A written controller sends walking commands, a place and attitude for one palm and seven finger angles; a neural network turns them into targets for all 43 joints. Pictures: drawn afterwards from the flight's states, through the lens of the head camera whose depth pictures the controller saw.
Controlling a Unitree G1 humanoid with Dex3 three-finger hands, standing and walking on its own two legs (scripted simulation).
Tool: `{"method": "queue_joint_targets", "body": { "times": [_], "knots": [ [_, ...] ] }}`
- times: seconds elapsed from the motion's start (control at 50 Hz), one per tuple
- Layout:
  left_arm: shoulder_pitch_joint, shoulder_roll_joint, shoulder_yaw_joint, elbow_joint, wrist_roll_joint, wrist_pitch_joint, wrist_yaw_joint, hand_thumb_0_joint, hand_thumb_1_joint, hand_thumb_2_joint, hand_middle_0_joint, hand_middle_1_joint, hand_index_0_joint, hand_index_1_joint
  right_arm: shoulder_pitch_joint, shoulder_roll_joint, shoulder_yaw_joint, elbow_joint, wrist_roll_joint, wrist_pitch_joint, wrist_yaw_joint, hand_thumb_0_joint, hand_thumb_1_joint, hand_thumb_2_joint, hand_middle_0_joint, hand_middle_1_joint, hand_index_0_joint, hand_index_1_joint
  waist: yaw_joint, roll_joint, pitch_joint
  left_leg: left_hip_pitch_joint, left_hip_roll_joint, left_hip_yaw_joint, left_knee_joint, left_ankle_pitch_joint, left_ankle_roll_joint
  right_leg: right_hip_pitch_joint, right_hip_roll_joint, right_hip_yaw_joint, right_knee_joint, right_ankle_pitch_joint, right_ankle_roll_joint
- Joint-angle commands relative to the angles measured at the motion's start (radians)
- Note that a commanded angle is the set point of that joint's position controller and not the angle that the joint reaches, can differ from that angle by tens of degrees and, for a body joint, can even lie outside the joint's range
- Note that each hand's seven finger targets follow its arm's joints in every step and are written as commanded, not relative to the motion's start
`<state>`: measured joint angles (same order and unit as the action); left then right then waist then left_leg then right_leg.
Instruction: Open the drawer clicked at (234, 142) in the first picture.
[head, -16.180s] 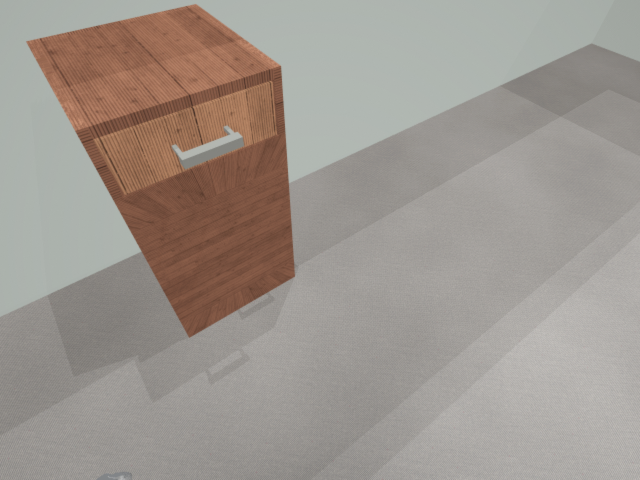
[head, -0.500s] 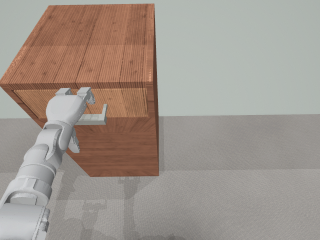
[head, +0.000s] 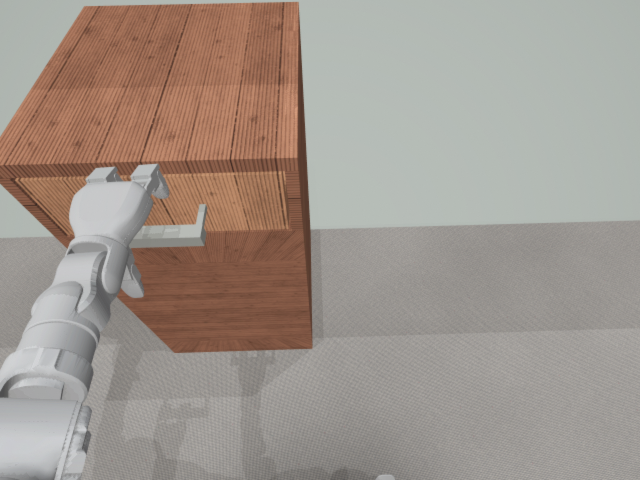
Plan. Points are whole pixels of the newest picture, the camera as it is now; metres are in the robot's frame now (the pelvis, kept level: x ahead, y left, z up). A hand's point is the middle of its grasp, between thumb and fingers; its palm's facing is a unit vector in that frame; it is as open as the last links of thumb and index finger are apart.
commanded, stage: move the hooked fingers above the handle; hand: left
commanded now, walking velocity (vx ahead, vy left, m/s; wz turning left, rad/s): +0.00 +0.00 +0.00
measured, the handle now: (160, 224) +0.48 +0.26 -0.02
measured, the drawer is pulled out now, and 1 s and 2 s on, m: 0.00 0.00 0.00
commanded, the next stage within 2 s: none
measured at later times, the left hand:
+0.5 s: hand (128, 225) +0.43 +0.27 +0.04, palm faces -0.03 +0.01 -1.00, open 13.7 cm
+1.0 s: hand (125, 238) +0.41 +0.28 +0.03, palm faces -0.14 -0.01 -0.99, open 13.8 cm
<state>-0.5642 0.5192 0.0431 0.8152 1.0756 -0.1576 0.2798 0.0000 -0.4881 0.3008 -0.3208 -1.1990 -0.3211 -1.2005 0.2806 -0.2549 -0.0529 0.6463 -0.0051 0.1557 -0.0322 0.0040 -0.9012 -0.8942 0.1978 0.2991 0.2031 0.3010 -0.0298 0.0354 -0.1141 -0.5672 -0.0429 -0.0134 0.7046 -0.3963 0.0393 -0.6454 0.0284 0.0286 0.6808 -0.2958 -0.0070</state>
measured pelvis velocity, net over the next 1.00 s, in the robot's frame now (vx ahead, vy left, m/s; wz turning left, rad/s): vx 0.00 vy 0.00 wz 0.01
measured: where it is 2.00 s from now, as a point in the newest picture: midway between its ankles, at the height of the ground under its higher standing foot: outside the picture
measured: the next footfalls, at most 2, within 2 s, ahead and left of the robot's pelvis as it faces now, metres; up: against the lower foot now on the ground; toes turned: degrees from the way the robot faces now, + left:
none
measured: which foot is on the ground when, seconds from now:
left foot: down 0.00-1.00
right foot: down 0.00-1.00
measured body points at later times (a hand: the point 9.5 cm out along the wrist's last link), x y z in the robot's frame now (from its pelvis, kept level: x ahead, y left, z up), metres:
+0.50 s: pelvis +0.00 +0.00 +0.00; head +0.07 -0.01 +0.44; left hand +0.42 +0.27 +0.10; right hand +0.07 -0.26 -0.14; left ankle -0.04 +0.10 -0.71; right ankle +0.01 -0.12 -0.71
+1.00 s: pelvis +0.00 +0.00 +0.00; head +0.07 -0.01 +0.45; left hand +0.42 +0.28 +0.09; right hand +0.08 -0.27 -0.13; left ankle -0.04 +0.10 -0.71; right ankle +0.01 -0.12 -0.71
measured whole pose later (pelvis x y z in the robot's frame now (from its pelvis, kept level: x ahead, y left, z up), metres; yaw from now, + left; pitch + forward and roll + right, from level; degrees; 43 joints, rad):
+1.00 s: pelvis +0.00 +0.00 +0.00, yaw +0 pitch +15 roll -1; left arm -0.61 0.52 -0.04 0.89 1.03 -0.05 0.18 0.00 -0.49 0.30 -0.32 -1.20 -0.32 -1.20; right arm 0.29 -0.26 -0.05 0.64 0.01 0.16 -0.04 0.00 -0.90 -0.89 0.20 0.30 0.20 0.30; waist -0.02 0.05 -0.12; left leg -0.56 -0.05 -0.02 0.69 -0.39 0.04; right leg -0.63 0.02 0.02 0.67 -0.29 0.00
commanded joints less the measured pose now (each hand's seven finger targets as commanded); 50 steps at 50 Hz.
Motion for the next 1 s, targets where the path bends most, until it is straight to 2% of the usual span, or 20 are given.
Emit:
{"method": "queue_joint_targets", "body": {
  "times": [0.0, 0.04, 0.1, 0.18, 0.2, 0.28, 0.3, 0.38, 0.42, 0.5, 0.56, 0.64, 0.68, 0.72, 0.76, 0.8, 0.86, 0.88, 0.9, 0.98],
  "knots": [
    [-0.364, 0.253, 0.052, -0.154, -0.024, 0.035, 0.022, 0.000, -0.500, 0.300, -0.300, -1.200, -0.300, -1.200, 0.065, -0.145, -0.058, -0.091, 0.006, -0.024, -0.010, 0.000, -0.900, -0.900, 0.200, 0.300, 0.200, 0.300, -0.009, 0.006, -0.384, 0.127, 0.015, 0.019, -0.061, 0.476, -0.002, 0.285, 0.010, -0.031, -0.039, 0.335, -0.044],
    [-0.327, 0.211, 0.011, -0.157, -0.033, 0.037, -0.003, 0.000, -0.500, 0.300, -0.300, -1.200, -0.300, -1.200, 0.068, -0.145, -0.060, -0.098, 0.011, -0.023, -0.010, 0.000, -0.900, -0.900, 0.200, 0.300, 0.200, 0.300, -0.008, 0.002, -0.386, 0.149, 0.016, 0.017, -0.061, 0.478, -0.003, 0.281, 0.011, -0.030, -0.047, 0.325, -0.041],
    [-0.383, 0.131, -0.065, -0.178, -0.057, 0.012, -0.041, 0.000, -0.500, 0.300, -0.300, -1.200, -0.300, -1.200, 0.071, -0.146, -0.059, -0.094, 0.011, -0.026, -0.016, 0.000, -0.900, -0.900, 0.200, 0.300, 0.200, 0.300, -0.044, -0.043, -0.325, 0.158, 0.020, 0.005, -0.068, 0.437, 0.003, 0.243, 0.009, -0.033, -0.072, 0.287, -0.039],
    [-0.472, 0.225, 0.007, -0.220, -0.037, -0.039, -0.023, 0.000, -0.500, 0.300, -0.300, -1.200, -0.300, -1.200, 0.081, -0.146, -0.057, -0.087, 0.005, -0.028, -0.024, 0.000, -0.900, -0.900, 0.200, 0.300, 0.200, 0.300, -0.032, -0.004, -0.326, 0.153, 0.012, -0.004, -0.068, 0.378, 0.005, 0.216, 0.006, -0.031, -0.065, 0.230, -0.045],
    [-0.512, 0.285, 0.053, -0.253, -0.024, -0.054, -0.004, 0.000, -0.500, 0.300, -0.300, -1.200, -0.300, -1.200, 0.080, -0.149, -0.056, -0.085, -0.001, -0.027, -0.027, 0.000, -0.900, -0.900, 0.200, 0.300, 0.200, 0.300, -0.019, 0.035, -0.352, 0.160, 0.012, -0.011, -0.065, 0.402, -0.002, 0.213, 0.006, -0.031, -0.049, 0.232, -0.050],
    [-0.446, 0.333, 0.133, -0.247, -0.010, -0.044, 0.075, 0.000, -0.500, 0.300, -0.300, -1.200, -0.300, -1.200, 0.063, -0.137, -0.050, -0.079, -0.013, -0.025, -0.013, 0.000, -0.900, -0.900, 0.200, 0.300, 0.200, 0.300, 0.024, 0.117, -0.414, 0.175, 0.010, -0.011, -0.039, 0.520, -0.023, 0.218, 0.010, -0.038, -0.004, 0.287, -0.056],
    [-0.440, 0.359, 0.159, -0.230, -0.009, -0.026, 0.088, 0.000, -0.500, 0.300, -0.300, -1.200, -0.300, -1.200, 0.060, -0.138, -0.048, -0.076, -0.015, -0.023, -0.008, 0.000, -0.900, -0.900, 0.200, 0.300, 0.200, 0.300, 0.026, 0.093, -0.414, 0.154, 0.010, -0.012, -0.037, 0.536, -0.026, 0.233, 0.012, -0.042, 0.003, 0.302, -0.055],
    [-0.313, 0.296, 0.099, -0.095, -0.018, 0.081, 0.076, 0.000, -0.500, 0.300, -0.300, -1.200, -0.300, -1.200, 0.054, -0.143, -0.044, -0.089, -0.002, -0.016, 0.004, 0.000, -0.900, -0.900, 0.200, 0.300, 0.200, 0.300, 0.035, 0.010, -0.374, 0.067, 0.007, 0.024, -0.059, 0.461, -0.014, 0.295, 0.012, -0.039, -0.012, 0.328, -0.047],
    [-0.294, 0.252, 0.050, -0.056, -0.019, 0.114, 0.034, 0.000, -0.500, 0.300, -0.300, -1.200, -0.300, -1.200, 0.068, -0.151, -0.049, -0.095, 0.009, -0.013, 0.004, 0.000, -0.900, -0.900, 0.200, 0.300, 0.200, 0.300, 0.021, -0.049, -0.364, 0.070, 0.016, 0.025, -0.069, 0.483, -0.008, 0.310, 0.013, -0.040, -0.025, 0.353, -0.044],
    [-0.270, 0.217, 0.020, -0.186, -0.058, 0.083, -0.045, 0.000, -0.500, 0.300, -0.300, -1.200, -0.300, -1.200, 0.059, -0.157, -0.056, -0.123, 0.015, -0.009, -0.008, 0.000, -0.900, -0.900, 0.200, 0.300, 0.200, 0.300, 0.007, -0.087, -0.398, 0.123, 0.022, 0.019, -0.077, 0.508, 0.007, 0.360, 0.006, -0.023, -0.055, 0.382, -0.037],
    [-0.309, 0.198, 0.009, -0.273, -0.068, 0.005, -0.066, 0.000, -0.500, 0.300, -0.300, -1.200, -0.300, -1.200, 0.055, -0.146, -0.058, -0.119, 0.009, -0.015, -0.022, 0.000, -0.900, -0.900, 0.200, 0.300, 0.200, 0.300, -0.008, -0.071, -0.357, 0.153, 0.017, 0.014, -0.077, 0.463, 0.014, 0.326, 0.005, -0.019, -0.071, 0.343, -0.033],
    [-0.407, 0.287, 0.089, -0.323, -0.022, -0.071, 0.004, 0.000, -0.500, 0.300, -0.300, -1.200, -0.300, -1.200, 0.053, -0.137, -0.054, -0.095, -0.001, -0.018, -0.029, 0.000, -0.900, -0.900, 0.200, 0.300, 0.200, 0.300, -0.002, 0.044, -0.309, 0.164, 0.016, -0.007, -0.070, 0.444, -0.002, 0.228, 0.006, -0.032, -0.048, 0.263, -0.049],
    [-0.464, 0.275, 0.079, -0.313, -0.002, -0.065, 0.057, 0.000, -0.500, 0.300, -0.300, -1.200, -0.300, -1.200, 0.051, -0.132, -0.053, -0.082, -0.005, -0.024, -0.025, 0.000, -0.900, -0.900, 0.200, 0.300, 0.200, 0.300, -0.011, 0.092, -0.307, 0.162, 0.012, -0.011, -0.062, 0.416, -0.011, 0.177, 0.008, -0.041, -0.035, 0.219, -0.053],
    [-0.469, 0.332, 0.127, -0.284, 0.013, -0.032, 0.101, 0.000, -0.500, 0.300, -0.300, -1.200, -0.300, -1.200, 0.047, -0.135, -0.049, -0.072, -0.009, -0.027, -0.020, 0.000, -0.900, -0.900, 0.200, 0.300, 0.200, 0.300, 0.007, 0.130, -0.358, 0.156, 0.006, -0.013, -0.051, 0.425, -0.021, 0.184, 0.009, -0.043, -0.013, 0.216, -0.057],
    [-0.439, 0.305, 0.107, -0.213, 0.001, 0.019, 0.115, 0.000, -0.500, 0.300, -0.300, -1.200, -0.300, -1.200, 0.045, -0.134, -0.050, -0.066, -0.009, -0.031, -0.013, 0.000, -0.900, -0.900, 0.200, 0.300, 0.200, 0.300, 0.007, 0.111, -0.373, 0.146, 0.002, 0.002, -0.046, 0.433, -0.020, 0.205, 0.012, -0.044, -0.014, 0.247, -0.054],
    [-0.394, 0.288, 0.090, -0.131, -0.016, 0.071, 0.092, 0.000, -0.500, 0.300, -0.300, -1.200, -0.300, -1.200, 0.050, -0.140, -0.051, -0.070, -0.003, -0.029, -0.009, 0.000, -0.900, -0.900, 0.200, 0.300, 0.200, 0.300, 0.006, 0.036, -0.397, 0.115, 0.001, 0.012, -0.050, 0.432, -0.016, 0.258, 0.013, -0.042, -0.018, 0.282, -0.047],
    [-0.379, 0.190, -0.029, -0.041, -0.034, 0.127, 0.011, 0.000, -0.500, 0.300, -0.300, -1.200, -0.300, -1.200, 0.069, -0.151, -0.049, -0.083, 0.013, -0.025, -0.011, 0.000, -0.900, -0.900, 0.200, 0.300, 0.200, 0.300, -0.021, -0.045, -0.352, 0.087, 0.007, 0.024, -0.069, 0.396, -0.004, 0.278, 0.009, -0.042, -0.047, 0.298, -0.038],
    [-0.358, 0.193, -0.030, -0.039, -0.035, 0.127, -0.018, 0.000, -0.500, 0.300, -0.300, -1.200, -0.300, -1.200, 0.068, -0.155, -0.050, -0.090, 0.015, -0.022, -0.015, 0.000, -0.900, -0.900, 0.200, 0.300, 0.200, 0.300, -0.018, -0.070, -0.346, 0.089, 0.010, 0.026, -0.072, 0.394, 0.001, 0.293, 0.008, -0.037, -0.056, 0.303, -0.037],
    [-0.354, 0.147, -0.069, -0.066, -0.049, 0.115, -0.052, 0.000, -0.500, 0.300, -0.300, -1.200, -0.300, -1.200, 0.062, -0.156, -0.050, -0.101, 0.016, -0.020, -0.019, 0.000, -0.900, -0.900, 0.200, 0.300, 0.200, 0.300, -0.025, -0.074, -0.358, 0.109, 0.010, 0.022, -0.071, 0.417, 0.004, 0.304, 0.007, -0.034, -0.062, 0.324, -0.037],
    [-0.396, 0.167, -0.048, -0.235, -0.071, -0.006, -0.117, 0.000, -0.500, 0.300, -0.300, -1.200, -0.300, -1.200, 0.064, -0.146, -0.053, -0.110, 0.002, -0.021, -0.036, 0.000, -0.900, -0.900, 0.200, 0.300, 0.200, 0.300, -0.022, -0.055, -0.376, 0.154, 0.009, 0.012, -0.058, 0.445, 0.014, 0.306, 0.002, -0.019, -0.061, 0.343, -0.034]
  ]
}}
